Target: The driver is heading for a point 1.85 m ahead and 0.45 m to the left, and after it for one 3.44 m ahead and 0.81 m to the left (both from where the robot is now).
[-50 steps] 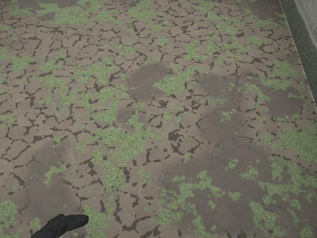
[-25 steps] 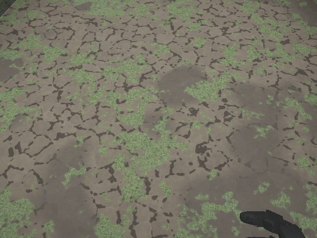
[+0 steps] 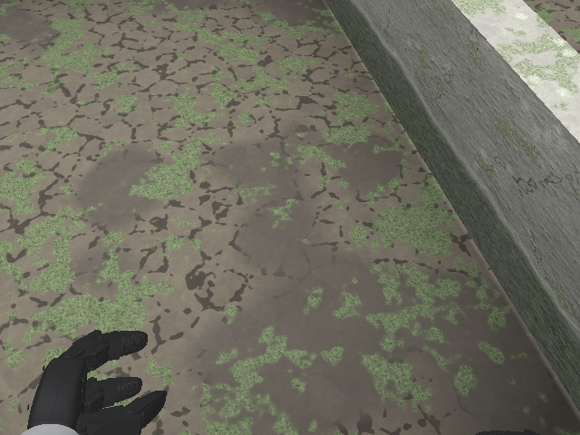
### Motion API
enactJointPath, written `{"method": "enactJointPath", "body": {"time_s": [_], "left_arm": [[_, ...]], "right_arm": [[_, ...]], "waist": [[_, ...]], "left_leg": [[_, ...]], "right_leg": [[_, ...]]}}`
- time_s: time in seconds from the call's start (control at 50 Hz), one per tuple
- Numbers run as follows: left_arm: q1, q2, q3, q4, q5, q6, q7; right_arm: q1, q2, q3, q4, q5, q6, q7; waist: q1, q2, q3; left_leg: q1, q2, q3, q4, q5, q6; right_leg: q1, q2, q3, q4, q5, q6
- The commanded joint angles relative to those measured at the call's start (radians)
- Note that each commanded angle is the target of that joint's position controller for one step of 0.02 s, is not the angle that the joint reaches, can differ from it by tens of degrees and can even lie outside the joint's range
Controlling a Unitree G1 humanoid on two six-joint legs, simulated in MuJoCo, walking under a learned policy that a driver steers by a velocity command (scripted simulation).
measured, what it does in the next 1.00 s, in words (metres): walks backwards, turning left: right foot, then left foot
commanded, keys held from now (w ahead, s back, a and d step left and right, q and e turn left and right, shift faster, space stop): w+q+shift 0.62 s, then w+shift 0.08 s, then w+e+shift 0.30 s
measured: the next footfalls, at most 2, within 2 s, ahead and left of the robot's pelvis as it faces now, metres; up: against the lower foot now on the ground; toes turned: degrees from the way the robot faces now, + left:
right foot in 0.08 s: +0.05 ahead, -0.15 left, +0.00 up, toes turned +4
left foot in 0.36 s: -0.05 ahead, +0.05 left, +0.00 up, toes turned +11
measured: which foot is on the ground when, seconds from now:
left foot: down 0.00-0.12, up 0.14-0.34, down 0.36-0.58, up 0.60-0.80, down 0.82-1.00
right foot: up 0.00-0.06, down 0.08-0.82, up 0.84-1.00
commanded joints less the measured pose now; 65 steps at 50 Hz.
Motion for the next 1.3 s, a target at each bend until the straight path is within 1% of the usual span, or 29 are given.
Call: {"method": "enactJointPath", "body": {"time_s": [0.02,0.08,0.1,0.12,0.14,0.18,0.26,0.32,0.36,0.38,0.4,0.42,0.46,0.56,0.6,0.62,0.66,0.7,0.74,0.78,0.82,0.84,0.86,0.88,0.92,1.0,1.1,1.2,1.3], "left_arm": [[-0.059,-0.015,-0.030,-0.095,-0.009,-0.005,-0.024],[-0.026,-0.068,-0.059,-0.112,0.013,0.009,-0.036],[0.015,-0.059,-0.063,-0.110,0.028,0.008,-0.036],[0.005,0.061,-0.028,-0.113,0.022,0.000,-0.044],[0.000,0.177,0.005,-0.129,0.007,0.000,-0.043],[-0.067,0.150,-0.002,-0.146,0.028,-0.017,-0.009],[-0.109,0.021,-0.031,-0.139,0.024,-0.066,0.009],[-0.095,0.031,-0.020,-0.115,0.014,-0.068,0.006],[-0.080,0.027,-0.010,-0.107,-0.004,-0.061,0.011],[-0.061,-0.012,-0.013,-0.110,0.000,-0.059,0.016],[-0.102,-0.016,-0.029,-0.153,-0.003,-0.053,0.013],[-0.196,0.019,-0.024,-0.194,0.005,-0.054,0.010],[-0.139,0.023,-0.015,-0.175,0.007,-0.062,0.002],[0.078,-0.021,-0.022,-0.065,0.022,-0.085,-0.001],[0.136,0.118,0.015,-0.036,0.073,-0.088,0.000],[0.136,0.136,0.023,-0.047,0.079,-0.094,0.008],[0.094,0.092,-0.002,-0.042,0.073,-0.111,0.015],[0.023,0.081,-0.011,-0.041,0.052,-0.129,0.013],[0.033,0.091,-0.011,-0.026,0.032,-0.133,-0.001],[0.050,0.106,0.000,-0.008,0.007,-0.116,-0.005],[0.077,0.094,0.009,0.005,-0.011,-0.082,-0.005],[0.048,0.029,-0.005,-0.042,-0.019,-0.077,0.001],[-0.070,0.029,-0.009,-0.105,0.005,-0.071,0.016],[-0.124,0.044,0.002,-0.131,0.015,-0.076,0.026],[0.008,0.036,0.007,-0.071,0.018,-0.091,0.020],[0.118,0.022,0.015,-0.010,0.024,-0.042,0.000],[0.051,0.007,0.003,-0.014,0.028,-0.022,-0.006],[-0.057,0.018,0.000,-0.066,0.020,-0.023,-0.035],[-0.001,0.020,0.003,-0.071,-0.013,-0.021,-0.063]], "right_arm": [[-0.223,-0.052,0.008,-0.137,0.020,-0.035,0.008],[-0.139,-0.097,-0.032,-0.103,0.051,0.009,0.033],[-0.091,-0.075,-0.036,-0.096,0.059,0.021,0.036],[-0.118,-0.036,-0.018,-0.131,0.066,0.011,0.037],[-0.223,-0.069,-0.033,-0.162,0.075,0.007,0.035],[-0.258,-0.087,-0.056,-0.178,0.075,0.003,0.033],[-0.071,-0.057,-0.059,-0.095,0.041,0.000,0.021],[-0.089,-0.043,-0.052,-0.100,0.064,0.010,0.038],[0.005,-0.027,-0.047,-0.058,0.043,0.015,0.050],[0.015,-0.041,-0.047,-0.054,0.031,0.020,0.057],[-0.075,-0.160,-0.078,-0.109,0.059,0.027,0.055],[-0.154,-0.218,-0.101,-0.163,0.068,0.033,0.044],[-0.242,-0.192,-0.092,-0.191,0.047,0.026,0.026],[-0.242,-0.118,-0.086,-0.198,0.077,0.029,0.040],[-0.257,-0.054,-0.067,-0.237,0.086,0.029,0.045],[-0.297,-0.098,-0.081,-0.246,0.047,0.022,0.041],[-0.251,-0.103,-0.083,-0.227,0.029,0.012,0.041],[-0.152,-0.084,-0.068,-0.195,0.024,0.025,0.054],[-0.198,-0.066,-0.052,-0.207,0.037,0.037,0.066],[-0.180,-0.053,-0.043,-0.187,0.039,0.033,0.074],[0.002,-0.037,-0.037,-0.121,0.011,0.013,0.079],[0.110,-0.104,-0.045,-0.114,-0.005,0.003,0.066],[0.159,-0.237,-0.091,-0.104,0.010,0.005,0.046],[0.165,-0.243,-0.095,-0.116,0.002,0.001,0.021],[0.015,-0.163,-0.062,-0.132,-0.022,-0.016,-0.002],[-0.061,-0.100,-0.036,-0.128,-0.010,-0.056,0.005],[0.105,-0.129,-0.052,-0.065,-0.004,-0.075,0.004],[0.227,-0.177,-0.078,0.005,-0.005,-0.064,-0.007],[0.156,-0.208,-0.100,0.028,0.011,-0.063,-0.021]], "waist": [[0.066,0.091,-0.195],[0.066,0.065,-0.123],[0.055,-0.059,-0.138],[0.099,-0.278,-0.150],[0.161,-0.380,-0.102],[0.108,-0.286,-0.041],[0.015,-0.160,-0.154],[0.026,-0.141,-0.141],[0.001,-0.045,-0.131],[0.025,0.087,-0.082],[0.006,0.269,-0.022],[-0.035,0.290,0.004],[0.030,0.176,-0.057],[0.093,0.018,-0.144],[0.133,-0.386,-0.109],[0.141,-0.286,-0.077],[0.067,-0.114,-0.118],[0.007,-0.137,-0.169],[0.036,-0.177,-0.145],[0.026,-0.107,-0.120],[-0.035,0.042,-0.107],[-0.068,0.259,-0.096],[-0.164,0.425,-0.100],[-0.146,0.217,-0.083],[0.011,0.105,-0.126],[0.093,0.095,-0.116],[0.028,0.038,-0.062],[-0.048,0.098,-0.050],[0.004,0.149,-0.084]], "left_leg": [[0.054,0.106,-0.198,-0.348,0.185,0.093],[0.003,0.042,-0.198,-0.313,0.146,0.061],[-0.068,-0.026,-0.153,-0.217,0.067,0.027],[-0.073,-0.091,-0.033,-0.159,-0.014,-0.020],[-0.048,-0.136,0.005,0.034,-0.042,-0.027],[-0.123,-0.120,-0.112,0.228,-0.026,-0.025],[0.048,-0.065,-0.060,0.175,-0.012,-0.010],[0.172,-0.052,-0.005,-0.055,0.032,0.014],[0.312,-0.081,0.023,-0.171,0.081,0.050],[0.289,-0.044,-0.073,-0.196,0.099,0.074],[0.145,0.036,-0.362,-0.356,-0.139,0.144],[0.044,0.113,-0.560,-0.506,-0.324,0.180],[0.050,0.093,-0.528,-0.464,-0.170,0.175],[0.003,-0.050,-0.379,-0.311,-0.108,0.142],[-0.394,-0.179,-0.150,0.044,-0.116,0.053],[-0.441,-0.105,-0.165,0.194,-0.075,0.034],[-0.328,-0.074,-0.185,0.286,-0.027,0.007],[-0.084,-0.059,-0.101,0.252,0.007,-0.002],[0.116,-0.066,-0.040,0.080,0.021,-0.014],[0.240,-0.083,0.012,-0.123,0.091,-0.007],[0.411,-0.098,0.032,-0.194,0.086,0.017],[0.516,0.078,-0.171,-0.189,0.264,0.045],[0.491,0.209,-0.427,-0.367,0.078,0.104],[0.436,0.288,-0.546,-0.396,-0.042,0.151],[0.364,0.288,-0.489,-0.361,-0.070,0.129],[0.139,0.227,-0.317,-0.388,-0.078,0.092],[0.202,0.247,-0.186,-0.322,0.027,0.100],[0.262,0.280,-0.059,-0.287,0.324,0.108],[0.287,0.295,0.087,-0.194,0.668,0.078]], "right_leg": [[0.300,-0.093,-0.079,-0.285,0.025,0.029],[0.484,-0.106,-0.204,-0.511,0.098,-0.022],[0.569,-0.171,-0.157,-0.456,0.296,-0.042],[0.430,-0.254,-0.024,-0.605,-0.020,-0.073],[0.237,-0.345,0.151,-0.834,-0.368,-0.094],[0.198,-0.415,0.209,-0.880,-0.293,-0.110],[0.273,-0.383,0.028,-0.795,-0.060,-0.092],[0.296,-0.358,-0.052,-0.765,-0.060,-0.079],[0.249,-0.297,-0.135,-0.665,-0.100,-0.039],[0.203,-0.213,-0.230,-0.475,-0.056,-0.009],[0.105,-0.113,-0.278,-0.396,-0.024,0.036],[0.068,-0.111,-0.212,-0.305,-0.031,0.041],[0.139,-0.139,-0.145,-0.271,-0.009,0.041],[0.521,-0.135,-0.218,-0.564,0.153,0.006],[0.704,-0.422,0.167,-0.739,-0.111,-0.102],[0.633,-0.528,0.292,-0.808,-0.201,-0.163],[0.501,-0.529,0.254,-0.804,-0.159,-0.177],[0.343,-0.444,0.032,-0.807,-0.065,-0.123],[0.231,-0.376,-0.100,-0.825,-0.021,-0.109],[0.232,-0.350,-0.136,-0.779,-0.007,-0.128],[0.165,-0.274,-0.171,-0.575,0.038,-0.120],[-0.051,-0.174,-0.190,-0.294,-0.124,-0.076],[-0.274,-0.049,-0.101,-0.142,-0.253,-0.047],[-0.330,-0.062,0.079,-0.008,-0.148,-0.045],[-0.316,-0.086,0.087,0.086,0.013,-0.037],[-0.186,-0.088,0.024,0.167,0.209,0.004],[-0.239,-0.144,-0.052,0.057,0.341,-0.017],[-0.131,-0.179,-0.198,-0.100,0.099,-0.056],[0.120,-0.169,-0.268,-0.285,-0.043,-0.126]]}}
